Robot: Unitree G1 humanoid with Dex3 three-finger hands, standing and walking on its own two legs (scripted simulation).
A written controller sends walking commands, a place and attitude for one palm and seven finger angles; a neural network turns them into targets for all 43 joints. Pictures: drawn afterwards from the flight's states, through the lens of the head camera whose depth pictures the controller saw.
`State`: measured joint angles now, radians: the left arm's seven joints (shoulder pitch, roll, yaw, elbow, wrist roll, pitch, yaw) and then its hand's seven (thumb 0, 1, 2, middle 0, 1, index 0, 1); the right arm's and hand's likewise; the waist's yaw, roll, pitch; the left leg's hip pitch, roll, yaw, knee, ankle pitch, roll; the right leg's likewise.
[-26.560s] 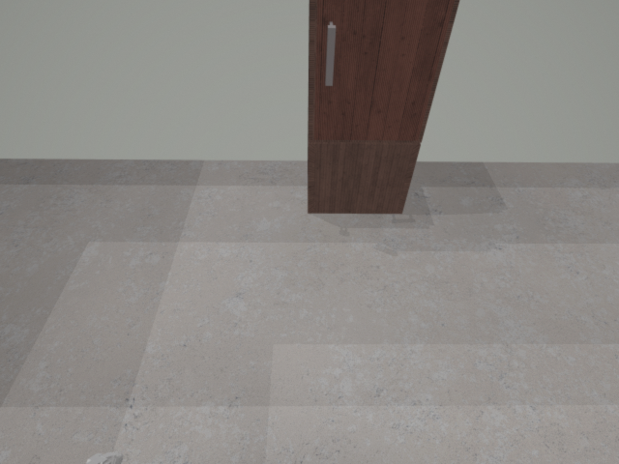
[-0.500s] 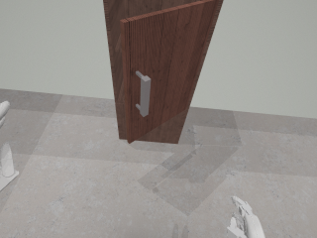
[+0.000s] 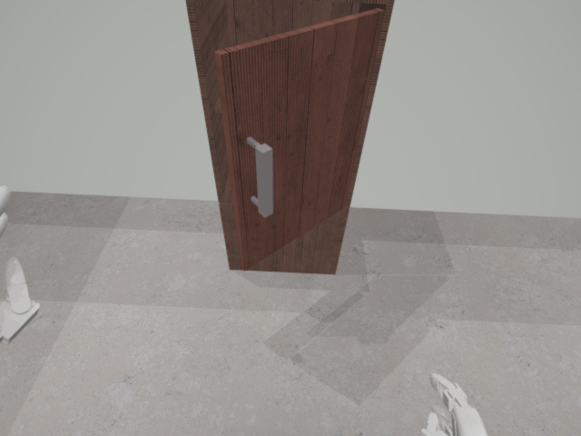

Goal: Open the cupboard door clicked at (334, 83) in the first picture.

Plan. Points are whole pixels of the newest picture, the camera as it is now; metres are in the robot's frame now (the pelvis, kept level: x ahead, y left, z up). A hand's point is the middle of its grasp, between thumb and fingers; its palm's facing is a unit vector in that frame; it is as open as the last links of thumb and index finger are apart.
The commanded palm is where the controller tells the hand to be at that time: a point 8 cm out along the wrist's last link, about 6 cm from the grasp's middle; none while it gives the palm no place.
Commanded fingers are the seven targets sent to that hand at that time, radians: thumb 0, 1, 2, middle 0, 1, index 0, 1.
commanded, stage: stop stepping back and stand still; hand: left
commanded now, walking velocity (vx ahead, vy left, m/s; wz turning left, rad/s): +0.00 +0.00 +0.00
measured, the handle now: (258, 178) +0.62 +0.09 -0.01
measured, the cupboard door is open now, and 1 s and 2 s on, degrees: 42 42 42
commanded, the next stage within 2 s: let the arm hang, fingers relaxed in 0.54 s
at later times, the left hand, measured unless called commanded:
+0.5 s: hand out of the picture +0.18 +0.29 +0.16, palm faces +0.42 -0.79 -0.45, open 7.4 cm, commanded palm +0.12 +0.32 +0.18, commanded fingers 0.00 0.90 0.90 -0.20 -0.30 -0.20 -0.30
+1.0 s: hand out of the picture -0.04 +0.18 -0.17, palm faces +0.01 -0.99 -0.15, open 7.2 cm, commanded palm none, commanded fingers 0.00 0.90 0.90 -0.20 -0.30 -0.20 -0.30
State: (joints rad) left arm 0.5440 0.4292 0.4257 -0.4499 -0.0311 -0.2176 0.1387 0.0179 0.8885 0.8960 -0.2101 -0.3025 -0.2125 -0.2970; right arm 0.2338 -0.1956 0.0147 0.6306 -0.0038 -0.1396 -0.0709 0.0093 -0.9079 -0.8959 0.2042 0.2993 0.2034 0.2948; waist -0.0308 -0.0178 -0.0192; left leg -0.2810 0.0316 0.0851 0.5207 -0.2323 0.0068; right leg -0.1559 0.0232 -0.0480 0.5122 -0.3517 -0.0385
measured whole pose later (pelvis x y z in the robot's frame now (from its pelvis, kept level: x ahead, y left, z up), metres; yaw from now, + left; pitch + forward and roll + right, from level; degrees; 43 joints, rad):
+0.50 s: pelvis -0.02 +0.02 +0.01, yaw +1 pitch +0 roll -1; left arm 0.55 0.39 0.39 -0.44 -0.04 -0.17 0.14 0.02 0.89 0.90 -0.21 -0.30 -0.21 -0.30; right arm 0.22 -0.21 0.02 0.62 -0.01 -0.12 -0.08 0.01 -0.91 -0.90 0.21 0.30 0.21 0.30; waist -0.01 0.01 0.00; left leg -0.28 0.01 0.07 0.42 -0.15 0.03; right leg -0.13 0.01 -0.06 0.38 -0.25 -0.01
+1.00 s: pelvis -0.03 +0.01 +0.00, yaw +2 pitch -1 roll +0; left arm 0.30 0.18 -0.02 1.03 0.02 0.05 0.00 0.02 0.95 0.89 -0.20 -0.30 -0.21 -0.29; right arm 0.21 -0.24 0.01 1.03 -0.02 0.03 0.00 0.00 -0.91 -0.90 0.20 0.30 0.20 0.29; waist -0.02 -0.02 0.06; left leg -0.31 0.01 0.05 0.46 -0.15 0.02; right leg -0.18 0.01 -0.09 0.48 -0.29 -0.03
